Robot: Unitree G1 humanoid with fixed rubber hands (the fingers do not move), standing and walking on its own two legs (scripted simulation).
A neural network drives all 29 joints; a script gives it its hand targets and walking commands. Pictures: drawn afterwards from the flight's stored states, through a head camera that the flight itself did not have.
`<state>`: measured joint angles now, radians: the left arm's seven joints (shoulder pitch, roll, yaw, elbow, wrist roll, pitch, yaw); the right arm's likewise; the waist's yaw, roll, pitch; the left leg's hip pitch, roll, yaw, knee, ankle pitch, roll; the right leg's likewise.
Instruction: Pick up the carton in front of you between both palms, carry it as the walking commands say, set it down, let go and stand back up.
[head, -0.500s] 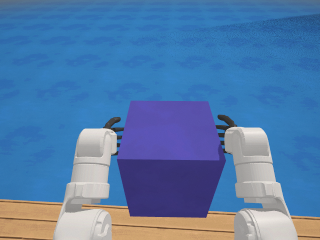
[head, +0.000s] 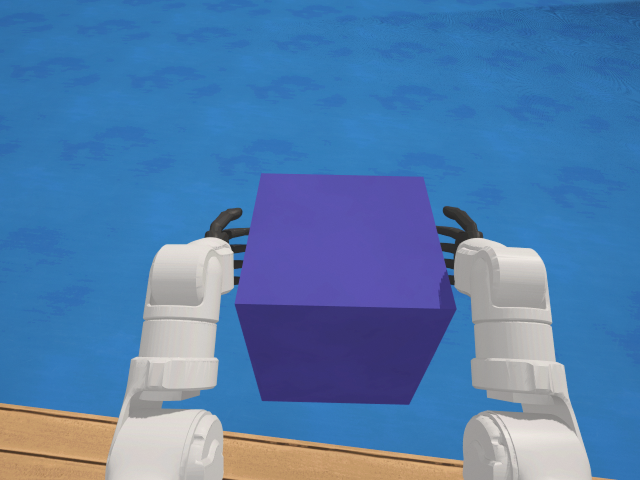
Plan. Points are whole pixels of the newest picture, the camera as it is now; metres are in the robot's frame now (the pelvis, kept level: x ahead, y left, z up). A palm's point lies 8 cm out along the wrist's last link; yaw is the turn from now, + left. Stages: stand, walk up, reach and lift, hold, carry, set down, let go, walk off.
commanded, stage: carry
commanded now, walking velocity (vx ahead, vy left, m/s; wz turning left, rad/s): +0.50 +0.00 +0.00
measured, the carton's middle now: (338, 294) +0.36 +0.01 +0.04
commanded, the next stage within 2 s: none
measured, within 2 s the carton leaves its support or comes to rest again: neither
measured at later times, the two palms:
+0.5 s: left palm (281, 152) +0.65 +0.13 +0.08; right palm (444, 162) +0.65 -0.17 +0.07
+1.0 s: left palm (269, 87) +0.95 +0.19 +0.05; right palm (394, 92) +0.95 -0.10 +0.06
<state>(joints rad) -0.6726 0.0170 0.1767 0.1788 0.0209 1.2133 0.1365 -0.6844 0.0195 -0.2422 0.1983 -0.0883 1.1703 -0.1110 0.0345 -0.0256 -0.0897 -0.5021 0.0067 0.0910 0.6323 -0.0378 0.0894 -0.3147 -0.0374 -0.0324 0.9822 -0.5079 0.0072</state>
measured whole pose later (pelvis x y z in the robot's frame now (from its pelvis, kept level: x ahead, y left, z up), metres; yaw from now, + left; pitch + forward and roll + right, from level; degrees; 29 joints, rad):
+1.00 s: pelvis +0.59 +0.04 -0.05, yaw -1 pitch +5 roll +0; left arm -0.64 0.02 0.18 0.14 0.02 1.17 0.12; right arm -0.63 0.05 -0.21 0.11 -0.11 1.16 -0.11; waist 0.01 -0.02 -0.05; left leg -0.54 -0.03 0.12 0.58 -0.14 0.10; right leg -0.34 0.03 -0.02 1.13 -0.50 -0.02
